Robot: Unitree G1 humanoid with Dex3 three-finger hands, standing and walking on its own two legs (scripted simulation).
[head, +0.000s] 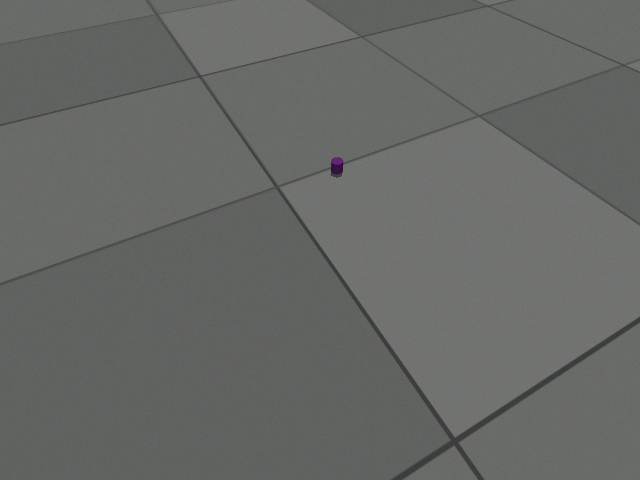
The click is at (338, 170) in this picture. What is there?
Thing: low tin
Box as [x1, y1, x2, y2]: [331, 157, 342, 173]
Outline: 335,157 331,160 331,171 333,173 340,173 342,171 342,159 339,157
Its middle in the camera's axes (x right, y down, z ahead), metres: +0.09 -0.38 +1.94
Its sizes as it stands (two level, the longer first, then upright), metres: 0.059 0.059 0.061
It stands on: the floor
